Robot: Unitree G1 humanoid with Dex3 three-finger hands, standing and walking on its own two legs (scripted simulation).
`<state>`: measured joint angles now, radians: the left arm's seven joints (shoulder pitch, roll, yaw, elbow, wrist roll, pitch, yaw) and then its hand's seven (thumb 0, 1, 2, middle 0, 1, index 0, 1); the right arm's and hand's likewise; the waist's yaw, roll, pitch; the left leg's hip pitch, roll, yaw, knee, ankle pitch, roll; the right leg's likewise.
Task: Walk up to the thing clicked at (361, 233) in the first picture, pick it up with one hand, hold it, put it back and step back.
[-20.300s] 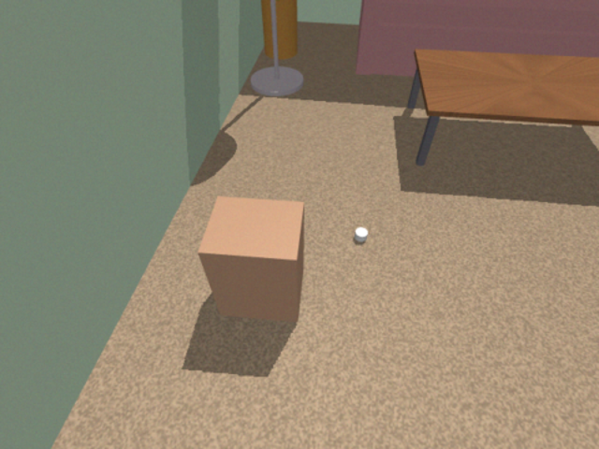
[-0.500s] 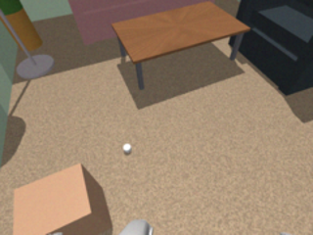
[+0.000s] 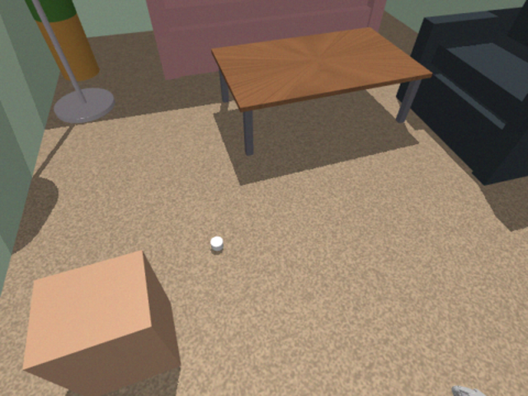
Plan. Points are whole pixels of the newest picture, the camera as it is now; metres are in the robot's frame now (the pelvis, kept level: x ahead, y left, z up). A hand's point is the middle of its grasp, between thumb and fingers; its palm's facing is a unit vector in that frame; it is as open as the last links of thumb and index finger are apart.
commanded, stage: walk up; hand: left
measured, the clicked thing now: (217, 243) +0.83 +0.24 -0.74
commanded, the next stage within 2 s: stand in 0.88 s
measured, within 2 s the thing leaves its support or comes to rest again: neither
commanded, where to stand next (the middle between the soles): +0.44 +0.01 m, yaw -1 degrees
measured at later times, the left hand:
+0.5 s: hand out of the picture +0.10 +0.29 -0.14, palm faces -0.02 -0.93 -0.38, open 7.4 cm
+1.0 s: hand out of the picture +0.13 +0.27 -0.13, palm faces -0.06 -0.94 -0.35, open 7.4 cm
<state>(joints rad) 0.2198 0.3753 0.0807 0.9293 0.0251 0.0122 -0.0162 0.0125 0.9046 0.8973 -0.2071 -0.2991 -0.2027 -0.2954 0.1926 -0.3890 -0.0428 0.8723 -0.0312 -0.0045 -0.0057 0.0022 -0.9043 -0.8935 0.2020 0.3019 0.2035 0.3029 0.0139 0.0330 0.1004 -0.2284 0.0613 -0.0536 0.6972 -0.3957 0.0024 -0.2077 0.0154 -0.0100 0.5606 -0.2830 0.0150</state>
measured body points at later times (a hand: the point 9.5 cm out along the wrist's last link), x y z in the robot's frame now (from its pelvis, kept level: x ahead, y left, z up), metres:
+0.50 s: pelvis +0.02 +0.02 +0.01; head +0.04 +0.03 +0.45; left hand +0.10 +0.34 -0.12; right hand +0.09 -0.28 -0.12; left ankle +0.02 +0.14 -0.72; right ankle +0.01 -0.11 -0.72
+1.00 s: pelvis +0.02 +0.02 +0.02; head +0.04 +0.02 +0.47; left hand +0.13 +0.32 -0.11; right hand +0.11 -0.29 -0.11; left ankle +0.02 +0.14 -0.72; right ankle +0.01 -0.11 -0.72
